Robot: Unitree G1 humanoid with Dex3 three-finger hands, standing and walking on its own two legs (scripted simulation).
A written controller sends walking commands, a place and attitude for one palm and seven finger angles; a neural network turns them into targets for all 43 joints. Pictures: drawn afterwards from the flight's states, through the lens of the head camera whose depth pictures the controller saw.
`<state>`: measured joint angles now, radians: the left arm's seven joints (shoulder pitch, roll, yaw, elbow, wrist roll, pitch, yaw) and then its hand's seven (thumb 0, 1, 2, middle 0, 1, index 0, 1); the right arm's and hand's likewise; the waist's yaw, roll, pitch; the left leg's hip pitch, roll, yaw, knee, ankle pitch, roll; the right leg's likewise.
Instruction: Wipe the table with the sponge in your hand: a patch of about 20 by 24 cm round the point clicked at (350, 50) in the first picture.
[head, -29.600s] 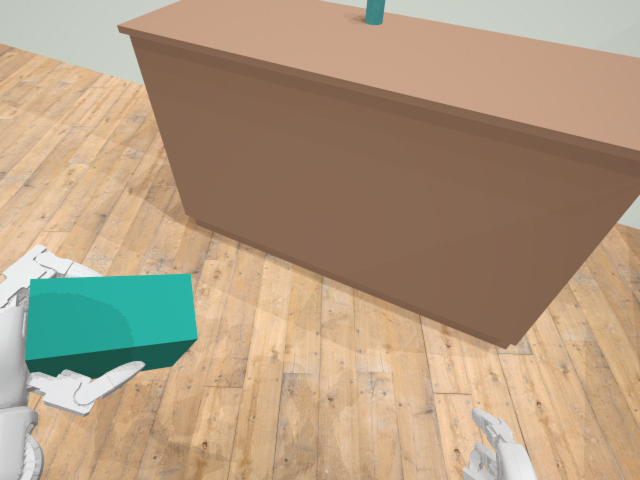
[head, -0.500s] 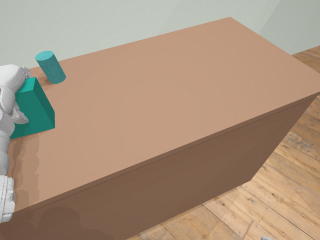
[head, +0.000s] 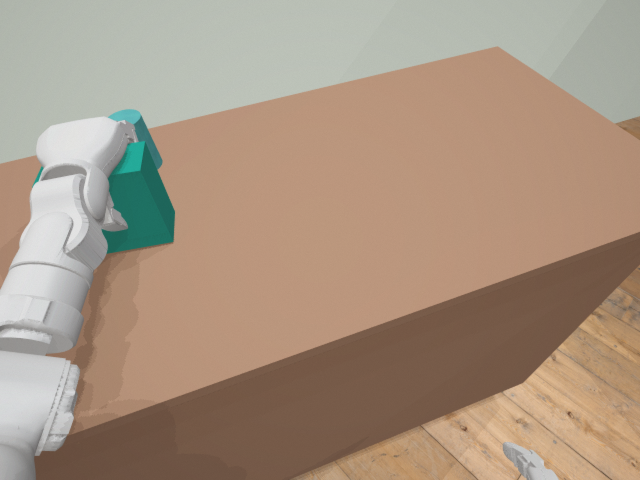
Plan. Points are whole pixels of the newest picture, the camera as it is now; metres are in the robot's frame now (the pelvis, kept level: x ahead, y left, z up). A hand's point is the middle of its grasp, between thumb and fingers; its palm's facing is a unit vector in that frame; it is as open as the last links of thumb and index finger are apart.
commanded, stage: slide across to the middle lane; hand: left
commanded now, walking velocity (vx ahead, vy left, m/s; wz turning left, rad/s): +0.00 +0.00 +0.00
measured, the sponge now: (120, 212) +0.41 +0.31 +0.11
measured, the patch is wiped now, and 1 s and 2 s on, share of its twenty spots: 0.40 0.45 0.55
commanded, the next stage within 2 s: wipe back along the middle lane in 0.18 s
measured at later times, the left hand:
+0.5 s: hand (141, 187) +0.41 +0.26 +0.16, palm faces +0.03 -0.02 -1.00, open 10.4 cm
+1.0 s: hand (132, 219) +0.36 +0.25 +0.16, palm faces +0.06 -0.02 -1.00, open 10.4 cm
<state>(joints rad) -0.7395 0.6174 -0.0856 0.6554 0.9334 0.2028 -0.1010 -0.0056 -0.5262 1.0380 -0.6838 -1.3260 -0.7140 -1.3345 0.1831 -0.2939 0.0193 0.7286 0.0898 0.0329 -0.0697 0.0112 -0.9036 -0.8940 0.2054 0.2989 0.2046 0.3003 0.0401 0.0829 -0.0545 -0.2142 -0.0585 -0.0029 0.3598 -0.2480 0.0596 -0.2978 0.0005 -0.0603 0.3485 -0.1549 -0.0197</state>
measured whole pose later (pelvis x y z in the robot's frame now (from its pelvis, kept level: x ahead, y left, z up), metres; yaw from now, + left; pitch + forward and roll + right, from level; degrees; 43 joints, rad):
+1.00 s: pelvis -0.01 -0.01 +0.00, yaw -1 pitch +2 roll +0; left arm -0.47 0.51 -0.16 0.27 0.93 0.47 -0.11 -0.01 -0.52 1.04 -0.67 -1.33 -0.70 -1.34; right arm 0.09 -0.29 0.06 0.67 0.09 0.06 -0.04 0.01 -0.90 -0.89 0.20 0.30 0.20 0.30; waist 0.07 0.11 -0.06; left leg -0.14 -0.04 0.01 0.36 -0.25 0.04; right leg -0.23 0.02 -0.05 0.37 -0.17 -0.04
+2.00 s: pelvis -0.01 -0.03 -0.01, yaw -2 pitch -1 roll +0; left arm -0.13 0.46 -0.14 -0.21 0.91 0.61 -0.07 -0.01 -0.50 1.04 -0.65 -1.34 -0.69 -1.34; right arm 0.03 -0.29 0.07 0.63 0.10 0.09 -0.01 0.01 -0.90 -0.89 0.20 0.30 0.20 0.30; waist 0.10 0.13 -0.06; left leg -0.13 -0.02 0.02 0.43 -0.30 0.03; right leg -0.24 0.03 -0.04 0.46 -0.21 -0.05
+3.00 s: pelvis -0.04 -0.05 +0.00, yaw -3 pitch -3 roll +1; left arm -0.42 0.37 -0.31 0.06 0.86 0.68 -0.06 -0.03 -0.52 1.04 -0.68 -1.33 -0.71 -1.32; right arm 0.00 -0.27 0.07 0.67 0.09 0.10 -0.03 0.01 -0.90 -0.89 0.20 0.30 0.20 0.30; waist 0.08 0.11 -0.04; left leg -0.09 0.00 0.03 0.39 -0.24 -0.01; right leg -0.21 0.06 -0.04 0.41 -0.15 -0.09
